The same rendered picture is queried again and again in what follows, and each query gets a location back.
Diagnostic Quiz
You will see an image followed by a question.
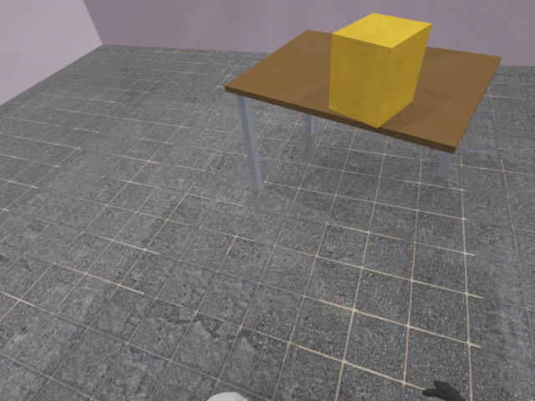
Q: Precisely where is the right robot hand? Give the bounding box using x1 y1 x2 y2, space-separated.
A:
422 380 466 401

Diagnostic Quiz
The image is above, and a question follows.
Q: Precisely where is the table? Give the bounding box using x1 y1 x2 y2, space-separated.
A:
225 30 502 190

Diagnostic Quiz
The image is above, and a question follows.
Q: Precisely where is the carton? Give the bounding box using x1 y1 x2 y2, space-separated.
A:
329 13 432 129

